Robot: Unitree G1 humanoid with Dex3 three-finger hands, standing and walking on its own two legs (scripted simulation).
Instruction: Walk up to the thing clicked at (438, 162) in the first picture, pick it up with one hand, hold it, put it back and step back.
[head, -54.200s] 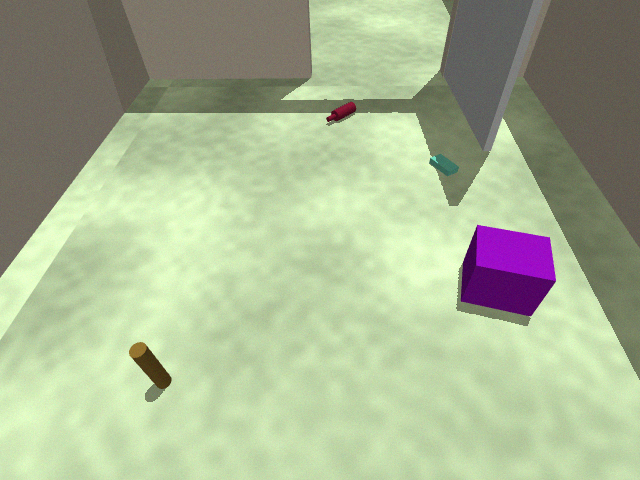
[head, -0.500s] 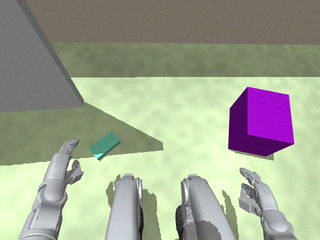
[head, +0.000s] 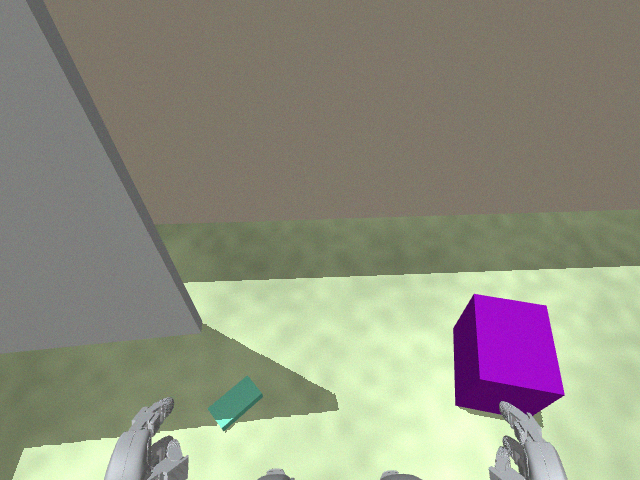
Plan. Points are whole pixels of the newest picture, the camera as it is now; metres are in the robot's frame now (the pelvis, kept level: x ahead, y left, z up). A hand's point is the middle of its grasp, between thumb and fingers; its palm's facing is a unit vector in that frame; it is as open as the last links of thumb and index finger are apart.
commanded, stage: home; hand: left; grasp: from above
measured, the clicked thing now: (235, 402) +0.44 +0.24 -0.69
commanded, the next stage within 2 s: none
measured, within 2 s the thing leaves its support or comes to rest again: neither
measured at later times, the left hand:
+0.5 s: hand out of the picture +0.16 +0.18 -0.03, palm faces +0.07 -0.98 -0.20, open 7.4 cm
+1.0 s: hand out of the picture +0.16 +0.17 -0.03, palm faces +0.05 -0.98 -0.20, open 7.4 cm
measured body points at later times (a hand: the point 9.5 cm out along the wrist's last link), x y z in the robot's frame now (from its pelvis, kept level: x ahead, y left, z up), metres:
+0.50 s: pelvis +0.01 -0.01 +0.02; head +0.02 +0.00 +0.46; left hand +0.16 +0.23 -0.02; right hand +0.18 -0.24 -0.04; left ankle +0.02 +0.10 -0.67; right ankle +0.00 -0.12 -0.67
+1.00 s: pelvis +0.00 -0.01 +0.01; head +0.01 +0.00 +0.46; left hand +0.16 +0.23 -0.02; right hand +0.16 -0.25 -0.05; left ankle +0.02 +0.10 -0.67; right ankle +0.00 -0.12 -0.67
